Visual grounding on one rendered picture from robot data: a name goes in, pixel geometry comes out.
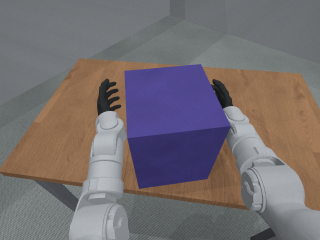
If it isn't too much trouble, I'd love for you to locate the right robot upper arm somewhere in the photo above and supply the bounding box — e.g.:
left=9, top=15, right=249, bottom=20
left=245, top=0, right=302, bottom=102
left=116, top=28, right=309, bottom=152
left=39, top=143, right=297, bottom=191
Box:
left=241, top=165, right=320, bottom=240

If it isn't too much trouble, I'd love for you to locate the right robot forearm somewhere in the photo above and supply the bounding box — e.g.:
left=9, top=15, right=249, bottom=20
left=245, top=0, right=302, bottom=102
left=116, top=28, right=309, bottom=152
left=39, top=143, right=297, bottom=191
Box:
left=223, top=106, right=305, bottom=202

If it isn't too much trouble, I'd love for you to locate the left robot hand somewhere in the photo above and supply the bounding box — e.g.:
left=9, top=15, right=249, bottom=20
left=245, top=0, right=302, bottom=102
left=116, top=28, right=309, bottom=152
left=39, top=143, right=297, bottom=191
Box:
left=97, top=78, right=121, bottom=116

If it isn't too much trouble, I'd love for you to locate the right robot hand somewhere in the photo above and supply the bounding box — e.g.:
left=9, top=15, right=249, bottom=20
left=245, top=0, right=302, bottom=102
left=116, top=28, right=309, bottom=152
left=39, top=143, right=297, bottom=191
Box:
left=211, top=79, right=233, bottom=109

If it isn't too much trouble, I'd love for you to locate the carton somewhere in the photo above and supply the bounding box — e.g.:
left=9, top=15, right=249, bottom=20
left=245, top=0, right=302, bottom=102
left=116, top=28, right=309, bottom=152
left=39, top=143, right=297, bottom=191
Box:
left=124, top=64, right=231, bottom=189

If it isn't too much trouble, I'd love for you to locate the table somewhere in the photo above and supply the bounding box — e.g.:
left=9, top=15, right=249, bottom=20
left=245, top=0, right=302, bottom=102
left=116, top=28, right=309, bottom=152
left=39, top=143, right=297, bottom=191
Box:
left=0, top=58, right=320, bottom=240

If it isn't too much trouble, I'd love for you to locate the left robot forearm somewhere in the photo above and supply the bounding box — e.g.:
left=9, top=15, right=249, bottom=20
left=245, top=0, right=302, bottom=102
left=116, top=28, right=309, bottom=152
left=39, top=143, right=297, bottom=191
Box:
left=69, top=111, right=127, bottom=240

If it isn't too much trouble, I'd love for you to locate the left robot upper arm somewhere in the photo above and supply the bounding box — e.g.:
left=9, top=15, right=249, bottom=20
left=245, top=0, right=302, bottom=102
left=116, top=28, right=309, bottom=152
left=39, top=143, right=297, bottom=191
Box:
left=69, top=203, right=130, bottom=240

